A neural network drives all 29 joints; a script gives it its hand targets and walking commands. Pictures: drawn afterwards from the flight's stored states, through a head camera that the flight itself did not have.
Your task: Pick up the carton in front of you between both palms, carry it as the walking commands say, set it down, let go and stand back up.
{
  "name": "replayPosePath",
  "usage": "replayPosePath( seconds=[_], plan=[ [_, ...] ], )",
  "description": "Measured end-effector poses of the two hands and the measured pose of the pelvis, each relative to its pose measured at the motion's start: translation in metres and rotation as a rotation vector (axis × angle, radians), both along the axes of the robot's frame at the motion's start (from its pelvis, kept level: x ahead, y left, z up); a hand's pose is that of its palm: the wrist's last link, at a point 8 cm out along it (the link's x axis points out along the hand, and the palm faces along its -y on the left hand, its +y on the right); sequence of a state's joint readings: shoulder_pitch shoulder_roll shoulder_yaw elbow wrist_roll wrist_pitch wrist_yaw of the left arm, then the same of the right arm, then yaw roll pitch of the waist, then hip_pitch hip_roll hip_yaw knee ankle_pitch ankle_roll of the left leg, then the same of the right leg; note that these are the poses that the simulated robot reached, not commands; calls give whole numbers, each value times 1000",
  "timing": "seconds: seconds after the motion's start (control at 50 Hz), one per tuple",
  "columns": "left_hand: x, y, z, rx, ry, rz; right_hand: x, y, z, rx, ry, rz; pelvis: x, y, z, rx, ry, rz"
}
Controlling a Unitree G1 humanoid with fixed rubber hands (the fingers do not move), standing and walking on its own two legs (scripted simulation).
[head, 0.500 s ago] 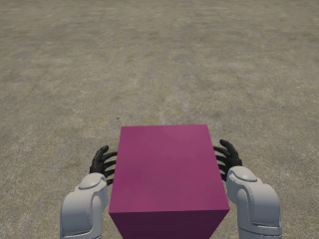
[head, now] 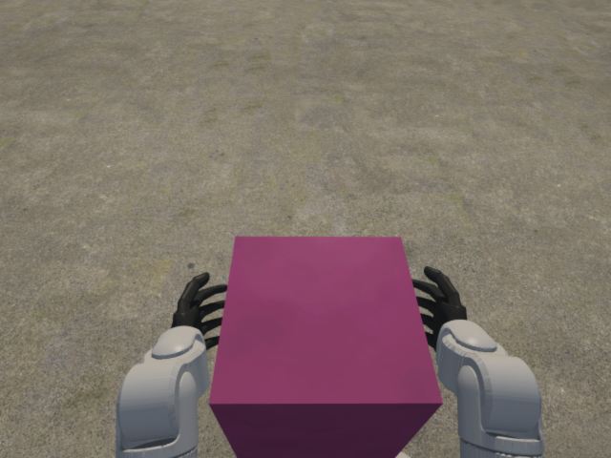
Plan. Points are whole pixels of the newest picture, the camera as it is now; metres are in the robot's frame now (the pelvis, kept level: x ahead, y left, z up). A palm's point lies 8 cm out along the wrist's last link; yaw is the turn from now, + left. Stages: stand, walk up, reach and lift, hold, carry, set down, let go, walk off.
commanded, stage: carry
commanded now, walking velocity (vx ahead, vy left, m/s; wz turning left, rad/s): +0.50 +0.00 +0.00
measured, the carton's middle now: (317, 355) +0.25 -0.01 +0.00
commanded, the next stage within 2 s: none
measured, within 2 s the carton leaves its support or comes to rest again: neither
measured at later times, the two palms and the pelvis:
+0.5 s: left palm (239, 162) +0.56 +0.11 +0.08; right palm (405, 154) +0.59 -0.19 +0.07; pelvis +0.33 -0.06 +0.00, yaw +3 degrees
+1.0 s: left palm (227, 73) +0.91 +0.16 +0.07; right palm (354, 72) +0.91 -0.14 +0.08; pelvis +0.66 +0.02 +0.00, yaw +0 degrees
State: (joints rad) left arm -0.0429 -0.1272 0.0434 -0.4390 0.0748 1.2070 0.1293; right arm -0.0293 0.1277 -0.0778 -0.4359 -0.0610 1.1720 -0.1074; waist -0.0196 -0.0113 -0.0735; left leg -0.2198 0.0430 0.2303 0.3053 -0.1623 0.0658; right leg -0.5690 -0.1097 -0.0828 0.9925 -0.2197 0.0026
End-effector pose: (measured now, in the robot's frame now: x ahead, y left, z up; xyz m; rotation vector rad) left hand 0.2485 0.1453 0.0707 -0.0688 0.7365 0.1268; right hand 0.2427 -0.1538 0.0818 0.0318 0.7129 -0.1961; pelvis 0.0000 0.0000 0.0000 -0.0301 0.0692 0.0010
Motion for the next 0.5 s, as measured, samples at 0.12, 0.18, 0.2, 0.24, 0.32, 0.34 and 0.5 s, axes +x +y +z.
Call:
replayPosePath(
  seconds=[0.12,0.18,0.2,0.24,0.32,0.34,0.5],
  plan=[
    [73,-1,18,8,-78,27,80,-1,17,8,-78,27,79,-7,0,4,-1,11],
    [114,-6,22,17,-107,43,127,-7,18,17,-107,43,124,-15,-7,15,-5,14],
    [129,-9,21,22,-112,47,143,-9,16,21,-112,48,140,-19,-10,19,-7,16],
    [161,-16,17,33,-117,54,177,-16,9,32,-117,56,173,-27,-19,27,-13,25],
    [222,-31,2,64,-80,66,244,-31,-14,64,-81,67,232,-43,-32,12,-20,47],
    [234,-33,-1,65,-51,71,257,-32,-18,66,-52,71,242,-46,-30,17,-17,53],
    [314,-35,8,66,6,110,348,-34,-10,67,5,111,329,-56,-2,57,3,54]
  ],
)
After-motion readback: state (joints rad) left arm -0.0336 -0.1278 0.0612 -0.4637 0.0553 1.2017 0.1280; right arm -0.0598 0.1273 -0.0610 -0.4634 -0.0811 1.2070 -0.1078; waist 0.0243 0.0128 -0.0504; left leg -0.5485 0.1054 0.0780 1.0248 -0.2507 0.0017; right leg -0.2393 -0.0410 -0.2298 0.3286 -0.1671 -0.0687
